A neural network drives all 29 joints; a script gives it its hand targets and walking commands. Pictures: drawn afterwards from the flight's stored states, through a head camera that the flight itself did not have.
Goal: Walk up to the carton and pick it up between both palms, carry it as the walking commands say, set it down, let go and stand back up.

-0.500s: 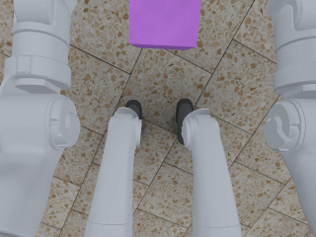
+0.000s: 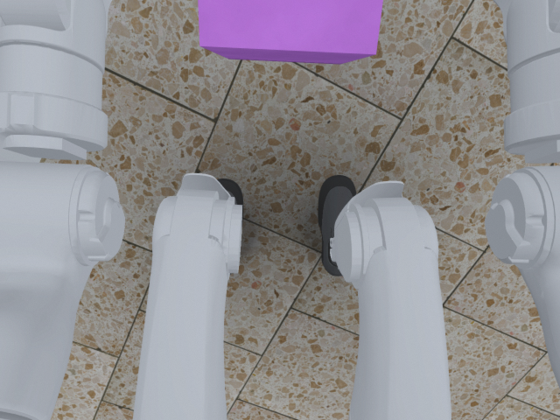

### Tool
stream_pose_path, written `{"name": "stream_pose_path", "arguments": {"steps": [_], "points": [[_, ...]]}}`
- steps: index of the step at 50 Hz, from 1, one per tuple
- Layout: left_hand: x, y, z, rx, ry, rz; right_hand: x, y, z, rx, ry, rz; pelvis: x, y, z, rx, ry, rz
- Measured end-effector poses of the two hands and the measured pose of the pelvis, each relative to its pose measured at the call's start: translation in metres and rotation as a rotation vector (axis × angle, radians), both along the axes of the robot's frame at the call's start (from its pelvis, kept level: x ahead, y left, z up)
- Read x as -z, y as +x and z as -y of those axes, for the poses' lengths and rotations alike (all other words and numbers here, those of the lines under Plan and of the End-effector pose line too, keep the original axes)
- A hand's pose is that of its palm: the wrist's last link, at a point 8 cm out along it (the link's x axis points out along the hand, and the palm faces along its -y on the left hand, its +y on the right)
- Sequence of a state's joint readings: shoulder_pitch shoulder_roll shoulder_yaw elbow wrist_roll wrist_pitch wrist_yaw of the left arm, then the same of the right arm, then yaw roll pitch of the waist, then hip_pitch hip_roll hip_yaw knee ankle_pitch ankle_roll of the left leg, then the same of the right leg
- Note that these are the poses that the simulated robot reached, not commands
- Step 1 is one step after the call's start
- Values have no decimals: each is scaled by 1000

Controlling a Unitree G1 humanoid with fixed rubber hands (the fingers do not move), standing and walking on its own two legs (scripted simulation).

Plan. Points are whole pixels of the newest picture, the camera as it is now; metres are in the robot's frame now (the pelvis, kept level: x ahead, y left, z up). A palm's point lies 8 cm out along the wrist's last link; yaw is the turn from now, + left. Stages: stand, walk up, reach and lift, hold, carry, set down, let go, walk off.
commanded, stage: reach and lift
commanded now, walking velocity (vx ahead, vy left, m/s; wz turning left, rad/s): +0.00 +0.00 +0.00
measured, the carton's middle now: out of the picture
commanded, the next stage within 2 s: none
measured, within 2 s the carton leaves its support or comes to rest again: neither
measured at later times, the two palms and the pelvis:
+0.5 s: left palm out of the picture +0.55 +0.18 -0.29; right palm out of the picture +0.56 -0.17 -0.29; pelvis +0.02 +0.01 -0.09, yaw +0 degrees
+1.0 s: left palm out of the picture +0.56 +0.17 -0.29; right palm out of the picture +0.56 -0.16 -0.29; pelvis +0.01 +0.01 -0.10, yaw +1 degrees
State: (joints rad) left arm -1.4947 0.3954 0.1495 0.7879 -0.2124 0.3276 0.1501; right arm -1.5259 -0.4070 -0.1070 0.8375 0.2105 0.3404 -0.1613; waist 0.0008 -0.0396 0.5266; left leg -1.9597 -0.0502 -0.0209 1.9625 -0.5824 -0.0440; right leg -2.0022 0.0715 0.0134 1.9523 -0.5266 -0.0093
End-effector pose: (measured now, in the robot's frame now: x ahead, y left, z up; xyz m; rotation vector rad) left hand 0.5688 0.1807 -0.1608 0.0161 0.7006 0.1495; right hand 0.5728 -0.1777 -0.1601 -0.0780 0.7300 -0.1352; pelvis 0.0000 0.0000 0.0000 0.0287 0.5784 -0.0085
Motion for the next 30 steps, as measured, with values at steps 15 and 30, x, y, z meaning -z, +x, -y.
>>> {"name": "stream_pose_path", "arguments": {"steps": [15,30], "points": [[81,-3,7,8,-24,-19,84,-4,-8,-3,18,-21,62,8,-5,-9,-6,2],[129,-11,1,25,-11,-65,132,-12,-10,-4,23,-49,100,19,-9,-23,-19,29]]}}
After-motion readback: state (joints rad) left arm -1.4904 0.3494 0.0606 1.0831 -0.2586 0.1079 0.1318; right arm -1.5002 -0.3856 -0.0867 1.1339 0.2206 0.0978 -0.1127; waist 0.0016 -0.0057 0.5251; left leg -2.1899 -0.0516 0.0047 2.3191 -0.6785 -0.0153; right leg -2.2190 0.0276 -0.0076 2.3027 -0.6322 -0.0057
